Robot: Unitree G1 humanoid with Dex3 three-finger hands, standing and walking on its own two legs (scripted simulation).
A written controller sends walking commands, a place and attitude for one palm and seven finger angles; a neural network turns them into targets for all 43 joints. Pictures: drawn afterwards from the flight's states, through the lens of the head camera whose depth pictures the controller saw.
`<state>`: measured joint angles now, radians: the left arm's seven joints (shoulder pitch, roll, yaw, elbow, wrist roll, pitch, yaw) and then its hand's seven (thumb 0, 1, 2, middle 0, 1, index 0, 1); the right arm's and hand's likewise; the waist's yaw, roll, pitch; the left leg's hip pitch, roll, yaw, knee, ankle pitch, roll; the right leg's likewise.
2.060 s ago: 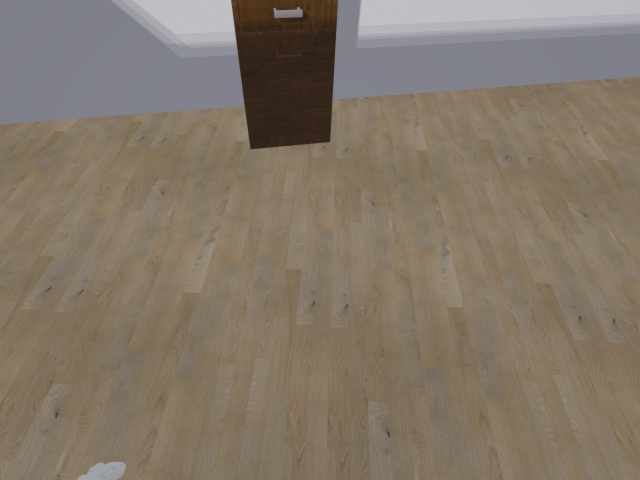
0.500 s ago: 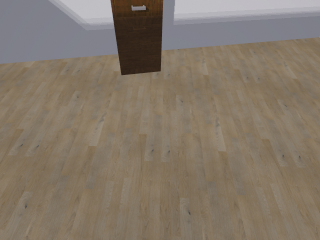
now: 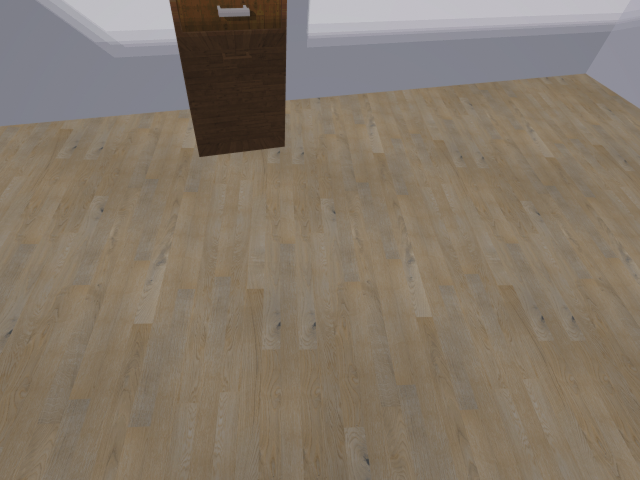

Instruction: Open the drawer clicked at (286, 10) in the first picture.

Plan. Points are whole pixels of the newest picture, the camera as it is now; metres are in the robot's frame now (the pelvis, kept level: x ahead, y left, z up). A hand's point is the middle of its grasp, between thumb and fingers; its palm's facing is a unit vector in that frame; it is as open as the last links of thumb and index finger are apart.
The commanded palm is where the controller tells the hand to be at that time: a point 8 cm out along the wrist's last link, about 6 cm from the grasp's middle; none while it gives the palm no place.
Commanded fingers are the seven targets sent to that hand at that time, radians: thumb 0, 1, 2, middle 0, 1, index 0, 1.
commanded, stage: walk to a spot facing it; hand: left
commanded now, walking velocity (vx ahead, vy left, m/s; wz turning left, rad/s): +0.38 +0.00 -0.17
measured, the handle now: (233, 10) +1.66 +0.41 -0.08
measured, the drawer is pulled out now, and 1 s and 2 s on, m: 0.00 0.00 0.00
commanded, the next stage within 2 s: turn to face it in 1.80 s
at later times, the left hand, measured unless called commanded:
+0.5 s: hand (221, 371) +0.31 +0.17 -0.17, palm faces -0.07 -0.98 -0.18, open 7.3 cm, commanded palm none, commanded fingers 0.00 0.90 0.90 -0.20 -0.30 -0.20 -0.30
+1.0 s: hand (212, 258) +0.54 +0.24 -0.16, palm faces -0.07 -0.99 -0.14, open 7.4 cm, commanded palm none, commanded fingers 0.00 0.90 0.90 -0.20 -0.30 -0.20 -0.30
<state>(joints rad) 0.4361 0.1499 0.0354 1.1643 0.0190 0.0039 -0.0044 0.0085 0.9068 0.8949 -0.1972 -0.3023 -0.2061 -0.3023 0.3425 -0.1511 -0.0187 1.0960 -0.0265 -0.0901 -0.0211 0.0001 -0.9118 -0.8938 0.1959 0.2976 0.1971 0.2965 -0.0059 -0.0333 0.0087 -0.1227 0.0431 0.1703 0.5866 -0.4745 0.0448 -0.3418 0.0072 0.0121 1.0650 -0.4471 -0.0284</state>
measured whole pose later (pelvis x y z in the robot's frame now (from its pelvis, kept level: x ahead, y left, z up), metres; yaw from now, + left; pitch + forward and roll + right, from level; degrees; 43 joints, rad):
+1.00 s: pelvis +0.49 +0.06 +0.02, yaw -9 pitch +0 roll -1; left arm 0.26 0.19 0.08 1.06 0.03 0.00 -0.02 0.01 0.91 0.90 -0.19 -0.30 -0.20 -0.30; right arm 0.32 -0.14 -0.05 1.08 -0.02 -0.09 -0.02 -0.02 -0.96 -0.89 0.20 0.30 0.20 0.30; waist 0.02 -0.04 0.02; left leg -0.13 0.05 0.26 0.37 -0.25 0.04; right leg -0.59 -0.12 -0.04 1.12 -0.18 0.02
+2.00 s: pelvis +0.93 -0.04 +0.02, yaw -17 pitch -1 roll +0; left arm 0.26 0.17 0.07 1.07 0.02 0.00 -0.01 0.01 0.91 0.90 -0.19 -0.30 -0.20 -0.30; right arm 0.26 -0.16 -0.05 1.05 -0.03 -0.07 -0.03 -0.02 -0.97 -0.89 0.20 0.30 0.20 0.30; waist 0.01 -0.02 0.04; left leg -0.16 0.08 0.25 0.42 -0.23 0.02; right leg -0.50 -0.12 -0.08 0.96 -0.28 0.03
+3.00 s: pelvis +0.97 -0.09 +0.00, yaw +13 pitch +0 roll +0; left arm 0.22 0.20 0.05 0.92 0.01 0.02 0.02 0.01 0.91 0.90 -0.19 -0.30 -0.20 -0.30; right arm 0.18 -0.22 -0.07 0.94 -0.02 0.05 0.01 0.00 -0.91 -0.89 0.20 0.30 0.20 0.30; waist -0.01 0.06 0.05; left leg -0.39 -0.03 -0.04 0.59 -0.24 0.00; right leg -0.25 -0.02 -0.06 0.56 -0.31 0.01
